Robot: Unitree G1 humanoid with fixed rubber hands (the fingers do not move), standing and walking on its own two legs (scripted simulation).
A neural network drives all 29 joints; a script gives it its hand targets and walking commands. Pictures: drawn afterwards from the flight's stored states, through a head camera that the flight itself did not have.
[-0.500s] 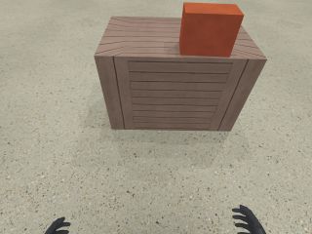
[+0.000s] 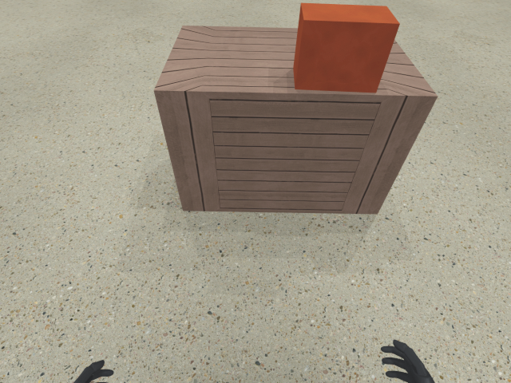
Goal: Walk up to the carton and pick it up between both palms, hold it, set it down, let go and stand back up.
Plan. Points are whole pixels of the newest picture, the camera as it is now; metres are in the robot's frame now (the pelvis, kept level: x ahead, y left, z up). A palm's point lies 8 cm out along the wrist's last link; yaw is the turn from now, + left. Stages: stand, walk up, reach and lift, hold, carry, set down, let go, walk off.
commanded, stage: stand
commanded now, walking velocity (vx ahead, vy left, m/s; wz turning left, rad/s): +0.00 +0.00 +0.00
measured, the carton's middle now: (339, 49) +1.12 -0.27 +0.03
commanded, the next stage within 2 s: none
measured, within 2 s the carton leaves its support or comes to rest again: neither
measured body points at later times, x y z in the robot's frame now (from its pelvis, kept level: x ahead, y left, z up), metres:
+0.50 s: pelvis +0.00 +0.00 +0.00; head +0.00 +0.00 +0.45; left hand +0.10 +0.29 -0.11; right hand +0.14 -0.26 -0.10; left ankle +0.03 +0.12 -0.72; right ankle +0.03 -0.12 -0.72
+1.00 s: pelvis +0.00 +0.00 +0.00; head +0.00 +0.00 +0.45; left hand +0.10 +0.29 -0.11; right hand +0.13 -0.26 -0.10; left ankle +0.03 +0.12 -0.72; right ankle +0.03 -0.12 -0.72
